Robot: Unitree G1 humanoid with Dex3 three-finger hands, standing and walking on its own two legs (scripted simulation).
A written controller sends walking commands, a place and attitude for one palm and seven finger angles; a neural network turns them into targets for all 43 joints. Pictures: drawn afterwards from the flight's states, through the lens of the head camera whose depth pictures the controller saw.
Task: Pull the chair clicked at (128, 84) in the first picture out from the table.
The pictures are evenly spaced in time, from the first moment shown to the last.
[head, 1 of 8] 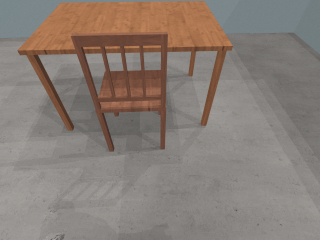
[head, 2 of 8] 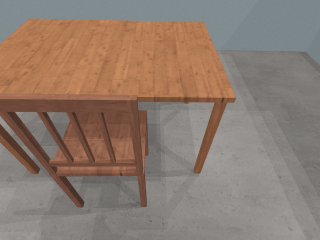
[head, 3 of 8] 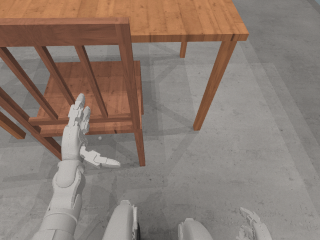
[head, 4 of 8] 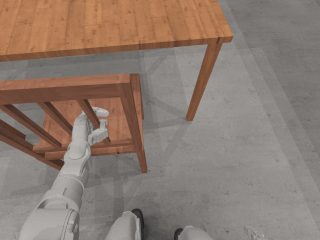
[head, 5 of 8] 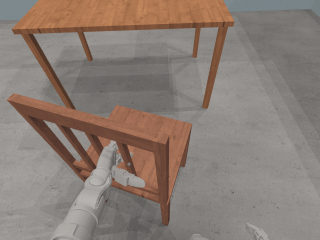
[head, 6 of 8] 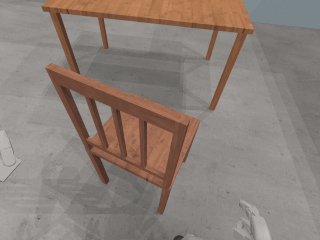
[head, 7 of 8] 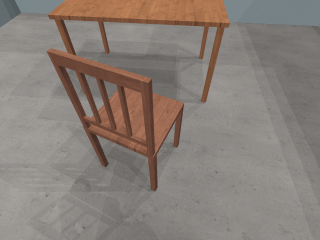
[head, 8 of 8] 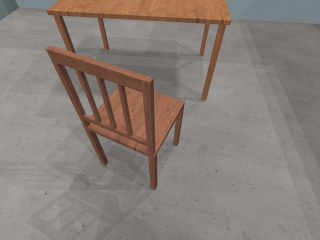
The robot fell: no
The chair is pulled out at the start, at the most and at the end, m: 0.00 0.58 0.58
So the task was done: yes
